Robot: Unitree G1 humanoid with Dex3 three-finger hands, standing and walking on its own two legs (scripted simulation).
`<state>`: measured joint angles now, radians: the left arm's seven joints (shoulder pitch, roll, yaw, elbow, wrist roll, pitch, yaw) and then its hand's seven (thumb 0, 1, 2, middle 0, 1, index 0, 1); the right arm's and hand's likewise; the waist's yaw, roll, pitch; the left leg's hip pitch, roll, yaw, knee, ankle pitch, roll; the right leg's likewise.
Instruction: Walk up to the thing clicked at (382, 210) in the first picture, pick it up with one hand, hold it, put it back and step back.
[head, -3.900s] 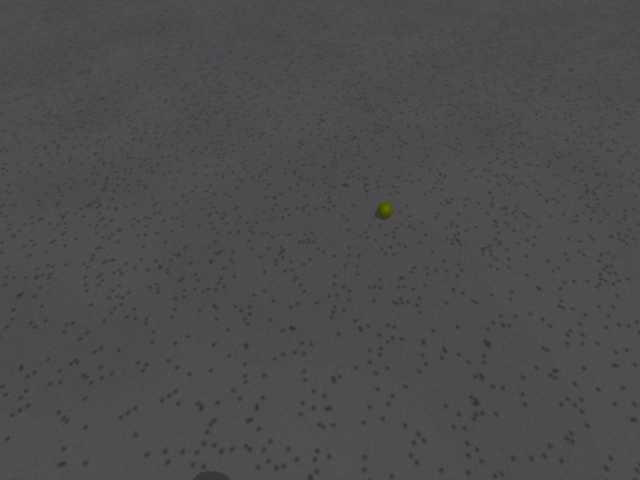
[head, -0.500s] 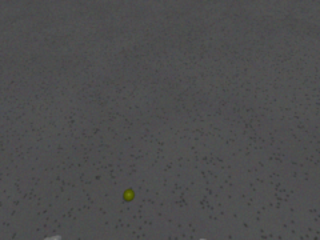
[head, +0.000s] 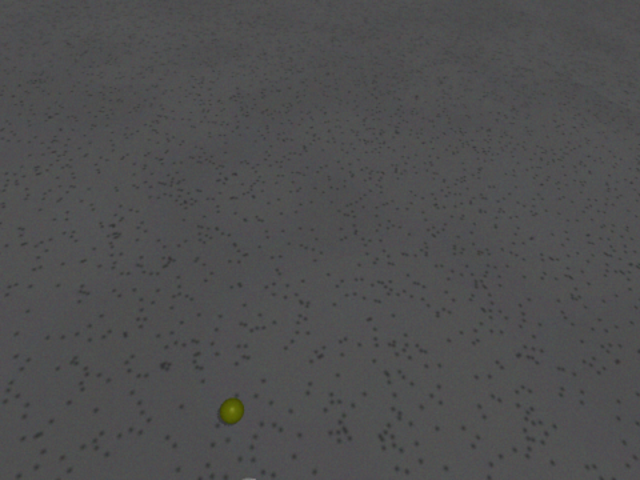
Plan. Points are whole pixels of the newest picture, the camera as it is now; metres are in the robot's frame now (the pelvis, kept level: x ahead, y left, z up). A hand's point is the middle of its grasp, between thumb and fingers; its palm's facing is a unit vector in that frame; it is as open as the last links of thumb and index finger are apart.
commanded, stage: walk up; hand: left
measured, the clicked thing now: (232, 410) +0.41 +0.21 -0.73
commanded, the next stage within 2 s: stand in 1.64 s
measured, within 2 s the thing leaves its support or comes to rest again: neither
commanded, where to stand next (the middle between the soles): +0.07 -0.01 m, yaw +0 degrees
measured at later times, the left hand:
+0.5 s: hand out of the picture +0.12 +0.24 -0.14, palm faces -0.02 -0.93 -0.36, open 7.4 cm
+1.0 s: hand (135, 476) +0.16 +0.24 -0.14, palm faces -0.04 -0.94 -0.35, open 7.4 cm
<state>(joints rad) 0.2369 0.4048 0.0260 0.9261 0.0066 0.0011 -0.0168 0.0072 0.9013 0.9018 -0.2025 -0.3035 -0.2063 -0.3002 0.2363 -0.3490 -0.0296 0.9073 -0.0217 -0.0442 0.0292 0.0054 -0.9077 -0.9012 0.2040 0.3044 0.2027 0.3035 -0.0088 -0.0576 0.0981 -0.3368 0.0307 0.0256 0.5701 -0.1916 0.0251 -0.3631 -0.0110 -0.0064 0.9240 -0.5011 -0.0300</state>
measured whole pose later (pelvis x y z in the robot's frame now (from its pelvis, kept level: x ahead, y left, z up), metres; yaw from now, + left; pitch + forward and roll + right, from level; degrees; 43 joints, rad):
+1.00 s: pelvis +0.06 -0.01 +0.02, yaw -2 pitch -3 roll +0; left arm 0.07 0.36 0.00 1.16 0.01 -0.01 -0.01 0.01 0.90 0.90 -0.20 -0.30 -0.21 -0.30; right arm 0.08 -0.36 -0.01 1.15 -0.01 -0.02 0.01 0.01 -0.91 -0.90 0.20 0.30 0.20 0.30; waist -0.01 0.00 0.04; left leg -0.13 0.02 0.03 0.36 -0.18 0.00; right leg -0.09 -0.03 -0.01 0.34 -0.20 0.02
